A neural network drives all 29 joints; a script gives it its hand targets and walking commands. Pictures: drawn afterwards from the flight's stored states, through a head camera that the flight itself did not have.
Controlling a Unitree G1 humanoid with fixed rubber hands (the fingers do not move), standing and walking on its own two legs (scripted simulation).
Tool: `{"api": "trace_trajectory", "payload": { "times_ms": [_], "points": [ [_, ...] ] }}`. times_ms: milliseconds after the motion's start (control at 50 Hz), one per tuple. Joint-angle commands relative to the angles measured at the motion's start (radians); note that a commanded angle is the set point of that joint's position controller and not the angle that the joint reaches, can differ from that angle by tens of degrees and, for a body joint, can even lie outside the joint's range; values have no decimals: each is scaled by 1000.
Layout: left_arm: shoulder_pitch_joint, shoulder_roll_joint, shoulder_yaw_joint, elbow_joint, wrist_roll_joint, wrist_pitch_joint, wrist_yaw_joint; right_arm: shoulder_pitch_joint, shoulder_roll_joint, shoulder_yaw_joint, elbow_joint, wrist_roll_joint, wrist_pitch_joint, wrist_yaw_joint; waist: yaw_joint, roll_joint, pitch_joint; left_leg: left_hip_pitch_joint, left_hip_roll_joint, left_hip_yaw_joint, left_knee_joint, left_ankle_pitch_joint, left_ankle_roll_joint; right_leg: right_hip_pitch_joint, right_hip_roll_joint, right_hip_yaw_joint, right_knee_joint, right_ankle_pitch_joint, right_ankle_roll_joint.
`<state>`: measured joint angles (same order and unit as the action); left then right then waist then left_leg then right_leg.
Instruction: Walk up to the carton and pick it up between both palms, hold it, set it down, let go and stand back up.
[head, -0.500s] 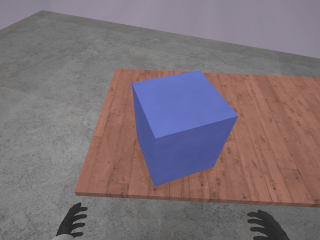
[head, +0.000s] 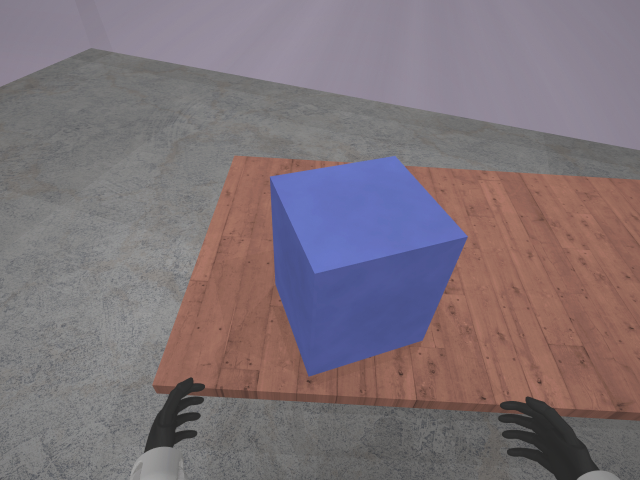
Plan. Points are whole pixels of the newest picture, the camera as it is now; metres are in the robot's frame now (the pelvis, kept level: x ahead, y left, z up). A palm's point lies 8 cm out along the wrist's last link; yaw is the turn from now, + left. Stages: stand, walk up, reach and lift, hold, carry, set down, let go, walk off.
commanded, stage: reach and lift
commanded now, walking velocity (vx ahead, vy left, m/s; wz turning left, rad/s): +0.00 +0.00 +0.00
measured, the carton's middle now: (352, 265) +0.46 -0.04 +0.01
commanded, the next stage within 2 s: none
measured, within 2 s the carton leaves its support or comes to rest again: neither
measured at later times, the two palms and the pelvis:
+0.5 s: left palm (208, 392) +0.25 +0.15 +0.00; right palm (574, 405) +0.25 -0.32 +0.00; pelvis +0.05 -0.01 +0.00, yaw +0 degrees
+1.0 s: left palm (212, 375) +0.26 +0.14 +0.02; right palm (558, 386) +0.26 -0.29 +0.02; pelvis +0.04 -0.01 +0.00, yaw +0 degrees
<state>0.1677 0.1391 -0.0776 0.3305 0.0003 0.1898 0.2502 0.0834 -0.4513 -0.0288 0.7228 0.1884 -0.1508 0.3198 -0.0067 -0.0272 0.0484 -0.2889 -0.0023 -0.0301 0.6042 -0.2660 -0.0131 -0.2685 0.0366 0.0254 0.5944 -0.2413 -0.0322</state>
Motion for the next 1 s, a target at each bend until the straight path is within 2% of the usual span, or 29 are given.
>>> {"api": "trace_trajectory", "payload": {
  "times_ms": [0,20,40,80,100,140,180,200,220,260,300,320,400,420,520,560,580,620,660,680,720,740,760,800,820,840,880,920,980],
  "points": [
    [-178,-110,-40,-333,-15,-109,46,-203,-284,-164,-185,113,-101,31,62,9,-212,12,85,-96,-264,-390,-23,-3,-42,30,-154,-177,-21],
    [-163,-122,-46,-316,-19,-116,38,-155,-268,-153,-192,117,-103,30,46,-37,-191,22,73,-74,-248,-380,-7,1,-46,35,-175,-213,-20],
    [-152,-119,-42,-321,-20,-123,42,-165,-288,-164,-185,115,-101,31,61,-53,-212,20,84,-88,-275,-391,-6,18,-33,18,-162,-190,-21],
    [-116,-143,-60,-398,-23,-147,60,-140,-270,-130,-176,155,-126,35,72,-4,-238,37,82,-77,-278,-302,-9,15,-21,3,-156,-100,-28],
    [-134,-137,-29,-346,-5,-151,55,-143,-255,-102,-178,157,-138,28,75,16,-224,11,67,-48,-249,-246,-10,26,-45,27,-174,-95,-33],
    [-74,-160,-33,-333,-3,-154,47,-119,-265,-95,-195,174,-162,25,75,-73,-240,54,46,-20,-219,-105,-2,21,-39,33,-203,-60,-37],
    [-64,-164,-26,-382,9,-180,57,-96,-282,-80,-204,193,-179,29,74,-103,-270,82,35,-13,-208,-78,3,-1,-25,34,-206,-79,-29],
    [-32,-171,-6,-337,29,-186,55,-80,-259,-36,-191,206,-184,26,113,-102,-237,29,33,18,-199,-28,6,32,-51,85,-233,-114,-29],
    [-7,-193,-42,-339,12,-182,52,-58,-298,-73,-178,210,-183,24,72,-122,-227,93,32,-2,-211,-37,4,29,-36,61,-234,-87,-24],
    [21,-192,4,-356,33,-200,48,-44,-276,-19,-231,223,-206,16,112,-166,-284,79,32,24,-188,88,16,70,-39,70,-218,8,-11],
    [94,-222,-36,-422,24,-230,44,21,-281,-2,-257,237,-246,7,107,-160,-283,109,21,35,-177,211,10,100,-24,48,-206,213,-16],
    [147,-232,-45,-427,34,-232,42,61,-284,-1,-214,258,-262,10,72,-150,-306,150,11,33,-176,261,6,127,-13,31,-198,332,-16],
    [197,-235,-26,-505,49,-279,42,81,-305,65,-203,292,-318,-2,95,-158,-368,177,-2,28,-151,430,4,181,-9,20,-152,651,-5],
    [193,-242,-53,-518,17,-285,41,76,-323,54,-195,297,-328,-3,74,-155,-345,166,0,16,-162,419,11,187,0,16,-155,627,-15],
    [213,-269,-61,-583,54,-314,59,77,-320,97,-208,340,-366,7,86,-128,-359,192,-4,17,-145,437,-7,169,4,27,-173,605,-18],
    [147,-276,-73,-567,34,-298,66,19,-318,109,-206,340,-345,9,86,-158,-296,162,12,4,-165,358,4,114,8,39,-201,451,-29],
    [136,-280,-87,-563,23,-295,63,6,-327,79,-203,328,-346,14,63,-132,-330,206,18,-1,-157,351,-1,68,20,20,-197,391,-41],
    [64,-281,-89,-556,10,-268,73,-95,-328,82,-248,331,-314,13,106,-128,-270,165,28,9,-182,233,4,13,20,34,-227,219,-53],
    [-3,-286,-96,-544,-9,-242,86,-158,-330,68,-251,318,-288,15,115,-161,-249,139,33,14,-193,135,18,-23,17,49,-240,70,-56],
    [-34,-269,-74,-542,-10,-236,93,-197,-314,94,-310,329,-280,13,144,-181,-256,82,27,28,-186,115,27,19,-3,84,-241,67,-50],
    [-89,-262,-93,-572,-24,-211,99,-236,-313,66,-297,324,-252,17,123,-137,-260,109,26,22,-197,56,16,-24,0,66,-239,-3,-58],
    [-157,-258,-76,-525,-16,-198,108,-299,-290,97,-270,328,-230,21,157,-147,-217,74,28,25,-209,-31,27,-59,-15,104,-259,-131,-55],
    [-194,-250,-87,-549,-26,-193,112,-321,-270,57,-339,304,-206,17,127,-162,-223,51,26,4,-222,-91,24,-62,-21,114,-259,-193,-53],
    [-205,-247,-75,-555,-35,-181,118,-349,-276,24,-403,283,-185,14,143,-199,-246,23,23,10,-219,-107,26,-37,-31,126,-253,-216,-50],
    [-234,-264,-103,-578,-62,-168,125,-355,-317,-37,-380,272,-169,18,120,-183,-237,42,27,4,-223,-155,14,-69,-28,121,-248,-242,-52],
    [-251,-237,-90,-601,-69,-156,125,-385,-293,-9,-443,278,-158,13,147,-169,-235,6,22,18,-231,-141,16,-48,-28,124,-249,-224,-52],
    [-256,-241,-95,-565,-70,-130,126,-379,-276,-12,-424,255,-128,1,146,-182,-222,32,23,27,-228,-119,20,-48,-36,137,-268,-224,-50],
    [-278,-231,-81,-577,-52,-103,128,-383,-273,-10,-373,269,-97,-1,141,-127,-208,40,24,23,-228,-137,8,-53,-31,140,-254,-229,-58],
    [-262,-216,-56,-615,-36,-83,127,-375,-294,-14,-452,267,-96,-30,142,-118,-257,78,32,31,-215,22,-3,21,-31,128,-250,-23,-61]
  ]
}}
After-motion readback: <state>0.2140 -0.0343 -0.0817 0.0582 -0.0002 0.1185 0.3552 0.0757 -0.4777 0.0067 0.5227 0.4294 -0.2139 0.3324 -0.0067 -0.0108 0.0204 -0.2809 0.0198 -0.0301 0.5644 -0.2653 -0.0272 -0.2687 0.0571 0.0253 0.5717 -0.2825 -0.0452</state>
